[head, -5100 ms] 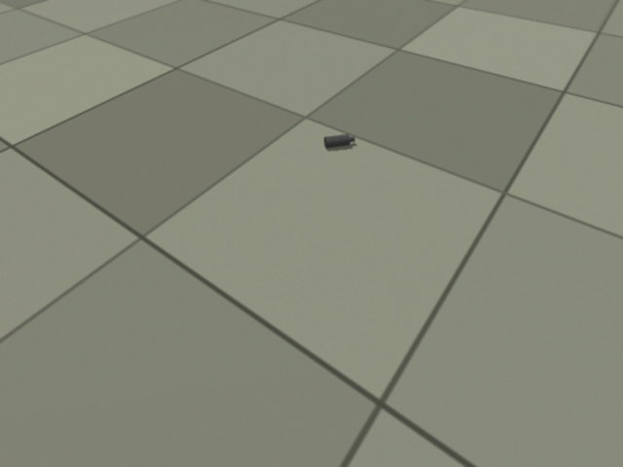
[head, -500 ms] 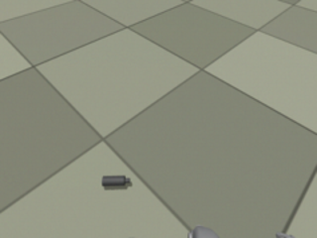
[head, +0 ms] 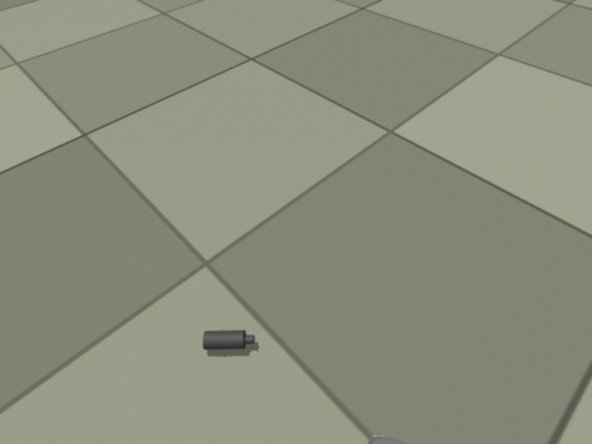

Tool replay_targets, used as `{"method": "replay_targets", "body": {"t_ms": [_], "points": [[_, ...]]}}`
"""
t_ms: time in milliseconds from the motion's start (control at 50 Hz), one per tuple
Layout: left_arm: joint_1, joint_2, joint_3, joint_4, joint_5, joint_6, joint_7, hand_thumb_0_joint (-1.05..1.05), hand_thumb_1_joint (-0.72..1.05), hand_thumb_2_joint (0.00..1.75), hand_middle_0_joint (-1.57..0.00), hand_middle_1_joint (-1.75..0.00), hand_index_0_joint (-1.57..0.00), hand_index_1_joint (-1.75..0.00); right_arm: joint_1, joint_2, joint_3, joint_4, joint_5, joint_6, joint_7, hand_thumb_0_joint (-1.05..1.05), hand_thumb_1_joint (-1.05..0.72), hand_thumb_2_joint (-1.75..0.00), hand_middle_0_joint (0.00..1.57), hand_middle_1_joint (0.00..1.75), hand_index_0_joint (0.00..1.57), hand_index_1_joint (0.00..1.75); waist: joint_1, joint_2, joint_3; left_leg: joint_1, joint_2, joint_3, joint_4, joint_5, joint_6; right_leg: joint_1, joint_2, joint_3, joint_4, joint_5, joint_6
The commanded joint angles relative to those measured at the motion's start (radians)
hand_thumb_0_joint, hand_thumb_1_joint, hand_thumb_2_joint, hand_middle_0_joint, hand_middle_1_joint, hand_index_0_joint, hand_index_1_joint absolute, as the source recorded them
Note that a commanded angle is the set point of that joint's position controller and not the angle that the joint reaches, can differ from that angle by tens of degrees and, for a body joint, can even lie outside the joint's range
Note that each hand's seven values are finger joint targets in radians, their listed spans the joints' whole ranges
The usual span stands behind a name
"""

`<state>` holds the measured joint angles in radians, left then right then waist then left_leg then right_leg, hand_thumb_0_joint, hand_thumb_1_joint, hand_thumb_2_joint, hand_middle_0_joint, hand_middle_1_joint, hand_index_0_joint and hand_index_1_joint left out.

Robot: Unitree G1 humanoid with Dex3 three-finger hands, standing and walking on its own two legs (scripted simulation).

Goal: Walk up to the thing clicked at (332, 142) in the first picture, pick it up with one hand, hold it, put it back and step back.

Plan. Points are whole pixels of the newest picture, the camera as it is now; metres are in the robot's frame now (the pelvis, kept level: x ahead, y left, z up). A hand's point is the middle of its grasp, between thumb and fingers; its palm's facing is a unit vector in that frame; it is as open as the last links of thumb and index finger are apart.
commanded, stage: walk up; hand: left
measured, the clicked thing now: (229, 339) +0.54 +0.29 -0.72
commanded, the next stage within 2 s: none
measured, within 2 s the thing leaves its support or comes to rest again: neither
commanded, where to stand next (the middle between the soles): +0.12 +0.02 m, yaw -1 degrees
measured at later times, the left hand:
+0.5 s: hand out of the picture +0.12 +0.27 -0.12, palm faces +0.01 -0.94 -0.35, open 7.4 cm
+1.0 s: hand out of the picture +0.13 +0.27 -0.12, palm faces -0.02 -0.93 -0.35, open 7.4 cm
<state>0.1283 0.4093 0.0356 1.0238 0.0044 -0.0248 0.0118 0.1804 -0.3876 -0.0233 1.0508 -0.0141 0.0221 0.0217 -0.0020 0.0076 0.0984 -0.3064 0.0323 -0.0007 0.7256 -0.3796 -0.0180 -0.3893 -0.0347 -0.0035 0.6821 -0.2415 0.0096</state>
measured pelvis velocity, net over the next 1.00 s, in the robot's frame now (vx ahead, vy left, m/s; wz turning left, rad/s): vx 0.04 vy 0.01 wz -0.01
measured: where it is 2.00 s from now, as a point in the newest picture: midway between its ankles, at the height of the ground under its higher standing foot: outside the picture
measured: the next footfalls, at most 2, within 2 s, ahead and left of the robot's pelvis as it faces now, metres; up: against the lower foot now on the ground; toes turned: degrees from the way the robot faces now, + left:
right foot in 2.00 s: +0.16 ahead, -0.12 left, +0.00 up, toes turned -2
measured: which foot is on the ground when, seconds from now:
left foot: down 0.00-1.00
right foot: down 0.00-1.00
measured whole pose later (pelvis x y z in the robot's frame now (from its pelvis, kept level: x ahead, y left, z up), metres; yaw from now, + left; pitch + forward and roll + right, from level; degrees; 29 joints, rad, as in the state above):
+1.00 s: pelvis +0.04 +0.01 +0.03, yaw +0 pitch -2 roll +0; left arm 0.07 0.35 0.01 1.14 0.01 -0.02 0.00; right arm 0.09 -0.35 -0.02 1.14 0.00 0.01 0.02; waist 0.00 0.01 0.06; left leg -0.07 0.01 0.02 0.34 -0.24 -0.01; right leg -0.17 -0.06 0.01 0.36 -0.14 0.05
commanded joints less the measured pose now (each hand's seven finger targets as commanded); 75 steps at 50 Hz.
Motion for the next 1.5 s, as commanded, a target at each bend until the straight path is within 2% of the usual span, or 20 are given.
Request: {"method": "replay_targets", "body": {"t_ms": [0,40,80,180,300,480,640,920,1240,1260,1280,1300,1320,1340,1360,1380,1400,1440,1460,1480], "points": [[-0.097,0.254,0.04,-0.055,0.008,-0.023,0.006,0.0,0.9,0.9,-0.2,-0.3,-0.2,-0.3,-0.019,-0.197,-0.043,-0.043,0.001,-0.026,-0.021,0.0,-0.9,-0.9,0.2,0.3,0.2,0.3,-0.03,-0.04,-0.115,0.023,0.023,-0.059,-0.182,-0.076,0.055,0.045,-0.187,0.28,-0.292,-0.22,-0.113],[-0.108,0.212,0.018,-0.045,0.003,-0.018,0.0,0.0,0.9,0.9,-0.2,-0.3,-0.2,-0.3,-0.059,-0.228,-0.048,-0.031,0.001,-0.034,-0.016,0.0,-0.9,-0.9,0.2,0.3,0.2,0.3,-0.013,0.015,-0.093,0.044,0.067,-0.128,-0.283,-0.079,0.083,0.029,-0.099,0.155,-0.249,-0.197,-0.062],[-0.072,0.192,0.014,-0.012,0.001,-0.019,-0.004,0.0,0.9,0.9,-0.2,-0.3,-0.2,-0.3,-0.091,-0.221,-0.038,-0.029,0.004,-0.038,-0.012,0.0,-0.9,-0.9,0.2,0.3,0.2,0.3,0.017,0.0,-0.077,-0.011,0.098,-0.156,-0.331,-0.094,0.094,0.103,-0.052,0.099,-0.236,-0.147,-0.048],[-0.082,0.191,0.01,0.019,-0.009,-0.027,-0.004,0.0,0.9,0.9,-0.2,-0.3,-0.2,-0.3,-0.095,-0.21,-0.029,0.0,0.007,-0.046,-0.019,0.0,-0.9,-0.9,0.2,0.3,0.2,0.3,0.009,-0.01,-0.128,0.061,0.077,-0.096,-0.333,0.158,0.066,0.19,-0.09,0.109,-0.263,0.117,-0.046],[-0.088,0.17,0.001,0.057,-0.011,-0.022,-0.002,0.0,0.9,0.9,-0.2,-0.3,-0.2,-0.3,-0.142,-0.204,-0.035,0.014,0.012,-0.043,-0.023,0.0,-0.9,-0.9,0.2,0.3,0.2,0.3,0.013,0.006,-0.147,0.136,0.09,-0.081,-0.37,0.276,0.06,0.23,-0.093,0.074,-0.295,0.228,-0.027],[-0.114,0.162,-0.001,0.073,-0.003,-0.021,-0.002,0.0,0.9,0.9,-0.2,-0.3,-0.2,-0.3,-0.175,-0.19,-0.04,0.027,0.011,-0.035,-0.019,0.0,-0.9,-0.9,0.2,0.3,0.2,0.3,0.008,-0.001,-0.132,0.168,0.088,-0.067,-0.429,0.245,0.048,0.24,-0.098,0.077,-0.351,0.178,-0.018],[-0.119,0.164,0.005,0.066,0.0,-0.024,-0.001,0.0,0.9,0.9,-0.2,-0.3,-0.2,-0.3,-0.178,-0.187,-0.039,0.022,0.01,-0.037,-0.017,0.0,-0.9,-0.9,0.2,0.3,0.2,0.3,0.006,-0.02,-0.168,0.213,0.091,-0.05,-0.431,0.337,0.042,0.28,-0.106,0.071,-0.352,0.287,-0.011],[-0.111,0.155,0.009,0.06,0.003,-0.014,0.002,0.0,0.9,0.9,-0.2,-0.3,-0.2,-0.3,-0.156,-0.183,-0.042,0.023,0.01,-0.034,-0.019,0.0,-0.9,-0.9,0.2,0.3,0.2,0.3,0.005,-0.006,-0.155,0.205,0.091,-0.048,-0.451,0.336,0.042,0.308,-0.097,0.058,-0.344,0.278,-0.011],[-0.102,0.154,0.012,0.049,0.006,-0.012,0.0,0.0,0.9,0.9,-0.2,-0.3,-0.2,-0.3,-0.14,-0.175,-0.041,0.009,0.008,-0.031,-0.017,0.0,-0.9,-0.9,0.2,0.3,0.2,0.3,0.006,-0.009,-0.123,0.195,0.081,-0.048,-0.452,0.252,0.043,0.275,-0.088,0.07,-0.355,0.216,-0.012],[-0.012,0.231,0.042,0.032,0.019,-0.019,0.0,0.0,0.9,0.9,-0.2,-0.3,-0.2,-0.3,-0.082,-0.261,-0.082,-0.04,-0.021,-0.022,0.005,0.0,-0.9,-0.9,0.2,0.3,0.2,0.3,0.006,0.04,-0.157,0.155,0.036,-0.017,-0.379,-0.141,0.083,0.307,-0.051,0.059,-0.312,-0.205,-0.051],[0.033,0.245,0.051,0.038,0.028,-0.022,0.001,0.0,0.9,0.9,-0.2,-0.3,-0.2,-0.3,-0.075,-0.246,-0.085,-0.048,-0.028,-0.015,0.015,0.0,-0.9,-0.9,0.2,0.3,0.2,0.3,0.019,0.03,-0.109,0.054,0.04,-0.045,-0.365,-0.299,0.092,0.292,-0.073,0.108,-0.314,-0.358,-0.073],[0.067,0.252,0.061,0.035,0.033,-0.022,0.001,0.0,0.9,0.9,-0.2,-0.3,-0.2,-0.3,-0.095,-0.234,-0.087,-0.069,-0.034,-0.01,0.024,0.0,-0.9,-0.9,0.2,0.3,0.2,0.3,0.034,0.011,-0.037,-0.041,0.034,-0.057,-0.344,-0.345,0.094,0.252,-0.105,0.169,-0.331,-0.445,-0.093],[0.081,0.254,0.067,0.014,0.035,-0.024,0.002,0.0,0.9,0.9,-0.2,-0.3,-0.2,-0.3,-0.109,-0.207,-0.083,-0.091,-0.036,-0.007,0.033,0.0,-0.9,-0.9,0.2,0.3,0.2,0.3,0.047,-0.043,0.024,-0.123,0.024,-0.051,-0.297,-0.282,0.088,0.253,-0.145,0.236,-0.37,-0.476,-0.117],[0.101,0.264,0.075,0.004,0.036,-0.031,0.005,0.0,0.9,0.9,-0.2,-0.3,-0.2,-0.3,-0.123,-0.178,-0.081,-0.111,-0.038,-0.009,0.041,0.0,-0.9,-0.9,0.2,0.3,0.2,0.3,0.06,-0.14,0.04,-0.196,0.001,-0.012,-0.171,-0.134,0.07,0.308,-0.214,0.337,-0.451,-0.456,-0.152],[0.14,0.292,0.087,-0.003,0.042,-0.04,0.01,0.0,0.9,0.9,-0.2,-0.3,-0.2,-0.3,-0.129,-0.179,-0.085,-0.131,-0.043,-0.011,0.044,0.0,-0.9,-0.9,0.2,0.3,0.2,0.3,0.079,-0.205,0.017,-0.266,0.014,-0.033,-0.002,-0.112,0.06,0.37,-0.315,0.46,-0.515,-0.386,-0.219],[0.151,0.311,0.094,-0.022,0.044,-0.047,0.013,0.0,0.9,0.9,-0.2,-0.3,-0.2,-0.3,-0.123,-0.2,-0.094,-0.147,-0.047,-0.013,0.044,0.0,-0.9,-0.9,0.2,0.3,0.2,0.3,0.074,-0.174,-0.005,-0.271,0.054,-0.09,0.064,-0.098,0.06,0.366,-0.363,0.503,-0.511,-0.339,-0.258],[0.133,0.3,0.094,-0.046,0.042,-0.049,0.012,0.0,0.9,0.9,-0.2,-0.3,-0.2,-0.3,-0.108,-0.219,-0.101,-0.156,-0.043,-0.017,0.05,0.0,-0.9,-0.9,0.2,0.3,0.2,0.3,0.058,-0.13,-0.045,-0.236,0.061,-0.102,0.073,-0.109,0.062,0.347,-0.338,0.456,-0.504,-0.355,-0.259],[0.025,0.295,0.091,-0.095,0.048,-0.044,0.006,0.0,0.9,0.9,-0.2,-0.3,-0.2,-0.3,-0.017,-0.202,-0.106,-0.151,-0.03,-0.027,0.056,0.0,-0.9,-0.9,0.2,0.3,0.2,0.3,-0.005,-0.198,-0.075,-0.101,0.083,-0.088,-0.045,-0.135,0.065,0.252,-0.291,0.317,-0.454,-0.315,-0.221],[-0.059,0.256,0.072,-0.118,0.045,-0.035,-0.004,0.0,0.9,0.9,-0.2,-0.3,-0.2,-0.3,0.056,-0.178,-0.106,-0.109,-0.022,-0.036,0.047,0.0,-0.9,-0.9,0.2,0.3,0.2,0.3,-0.055,-0.207,-0.087,0.056,0.05,-0.027,-0.167,-0.058,0.061,0.147,-0.222,0.204,-0.397,-0.236,-0.184],[-0.096,0.199,0.048,-0.127,0.033,-0.019,-0.013,0.0,0.9,0.9,-0.2,-0.3,-0.2,-0.3,0.124,-0.163,-0.107,-0.054,-0.018,-0.045,0.031,0.0,-0.9,-0.9,0.2,0.3,0.2,0.3,-0.09,-0.153,-0.099,0.242,-0.01,0.034,-0.283,0.106,0.036,0.013,-0.141,0.099,-0.287,-0.132,-0.132]]}}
